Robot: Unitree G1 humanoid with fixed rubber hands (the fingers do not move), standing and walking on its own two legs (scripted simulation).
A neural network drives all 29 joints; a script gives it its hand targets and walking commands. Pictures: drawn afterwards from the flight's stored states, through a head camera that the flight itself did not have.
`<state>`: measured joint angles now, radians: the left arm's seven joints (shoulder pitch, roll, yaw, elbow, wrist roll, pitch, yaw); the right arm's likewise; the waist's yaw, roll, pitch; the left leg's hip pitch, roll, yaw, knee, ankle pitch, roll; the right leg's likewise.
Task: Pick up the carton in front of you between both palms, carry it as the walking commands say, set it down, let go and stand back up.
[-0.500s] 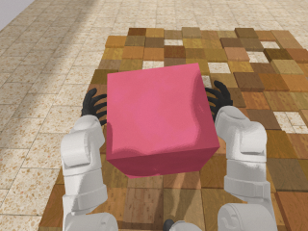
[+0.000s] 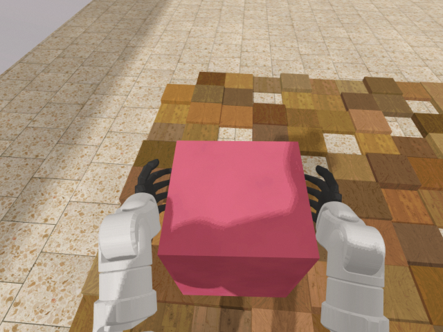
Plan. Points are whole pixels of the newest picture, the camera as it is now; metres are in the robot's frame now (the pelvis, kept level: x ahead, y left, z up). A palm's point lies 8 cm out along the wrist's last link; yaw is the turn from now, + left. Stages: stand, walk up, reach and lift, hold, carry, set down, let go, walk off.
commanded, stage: carry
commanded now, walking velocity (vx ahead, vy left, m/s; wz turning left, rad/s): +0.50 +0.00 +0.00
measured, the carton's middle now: (235, 225) +0.31 -0.02 +0.02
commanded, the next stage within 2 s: none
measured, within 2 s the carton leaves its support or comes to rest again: neither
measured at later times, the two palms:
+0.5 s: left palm (153, 78) +0.64 +0.16 +0.14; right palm (276, 71) +0.68 -0.14 +0.13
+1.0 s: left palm (169, 0) +1.03 +0.15 +0.19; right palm (264, 0) +1.01 -0.15 +0.19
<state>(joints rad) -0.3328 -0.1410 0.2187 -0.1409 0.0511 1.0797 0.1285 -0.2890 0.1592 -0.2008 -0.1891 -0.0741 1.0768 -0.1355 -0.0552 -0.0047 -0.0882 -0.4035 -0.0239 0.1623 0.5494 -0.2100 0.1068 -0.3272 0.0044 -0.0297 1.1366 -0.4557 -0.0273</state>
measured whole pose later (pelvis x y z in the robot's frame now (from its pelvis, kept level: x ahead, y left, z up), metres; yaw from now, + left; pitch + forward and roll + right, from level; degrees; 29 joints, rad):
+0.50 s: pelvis +0.33 -0.03 +0.03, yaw +2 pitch +4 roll -1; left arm -0.47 -0.09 0.19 -0.02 0.00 1.03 0.19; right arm -0.43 0.10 -0.26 -0.08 -0.04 1.03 -0.18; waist 0.12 0.02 -0.05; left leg -0.55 -0.01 -0.02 1.31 -0.45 0.06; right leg -0.38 0.03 -0.12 0.63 -0.31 -0.16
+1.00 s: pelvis +0.67 +0.02 +0.05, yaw +1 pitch +6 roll +0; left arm -0.55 -0.12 0.30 -0.23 0.04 1.16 0.18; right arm -0.57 0.09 -0.24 -0.18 0.04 1.15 -0.20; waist -0.09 0.00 -0.03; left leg -0.23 -0.04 0.09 0.42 -0.29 0.09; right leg -0.60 -0.01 -0.04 0.78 -0.22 -0.03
